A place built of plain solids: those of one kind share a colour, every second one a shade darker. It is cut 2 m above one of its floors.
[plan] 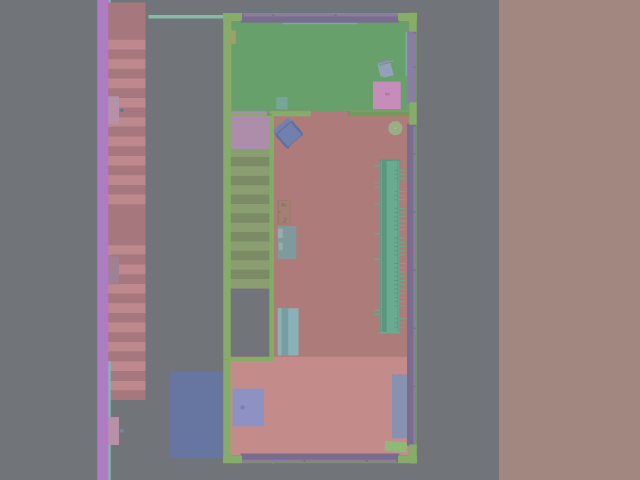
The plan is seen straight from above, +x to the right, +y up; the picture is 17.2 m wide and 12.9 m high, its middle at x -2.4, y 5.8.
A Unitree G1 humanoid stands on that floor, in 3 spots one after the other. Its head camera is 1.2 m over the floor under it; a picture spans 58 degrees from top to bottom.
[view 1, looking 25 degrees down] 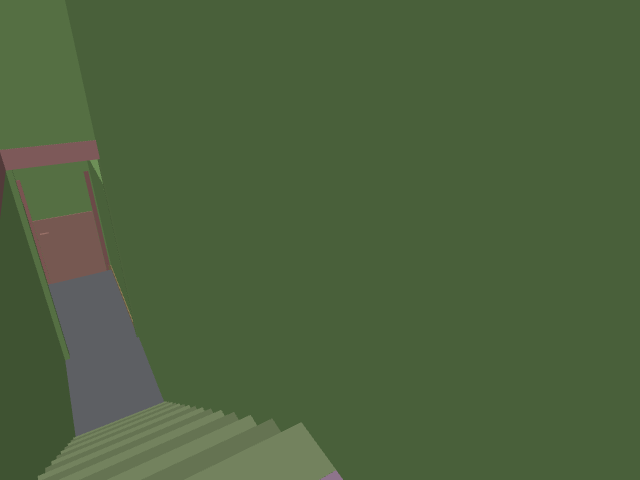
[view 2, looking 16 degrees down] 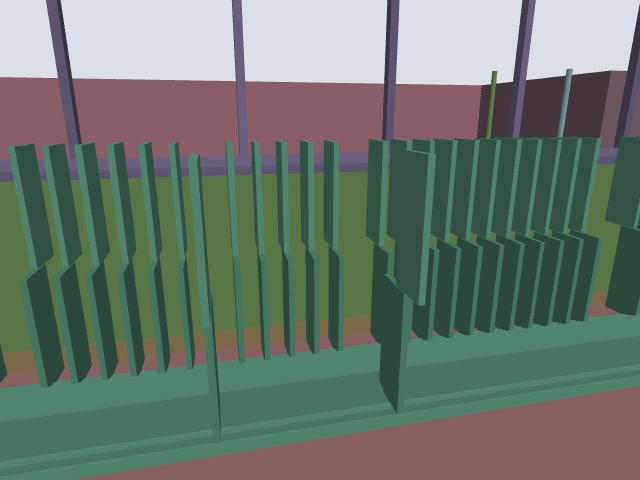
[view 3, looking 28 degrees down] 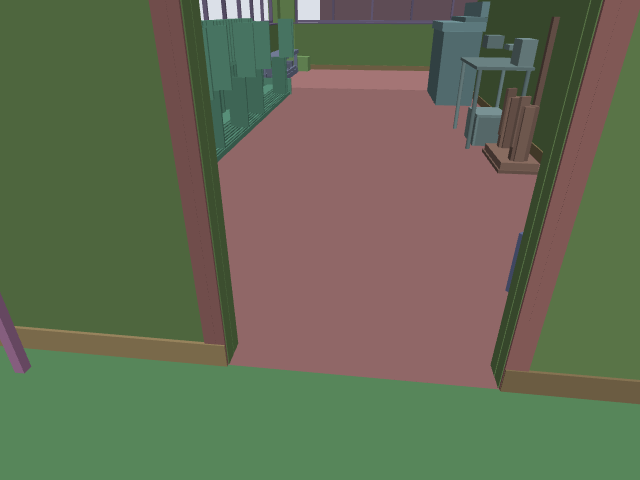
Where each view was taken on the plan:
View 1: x -4.28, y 8.98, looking -122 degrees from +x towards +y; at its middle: wall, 1.09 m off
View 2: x -2.15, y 5.90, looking -13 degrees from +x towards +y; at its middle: wall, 2.30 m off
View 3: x -2.15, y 10.45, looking -83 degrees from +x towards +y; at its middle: raised_floor_operating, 2.56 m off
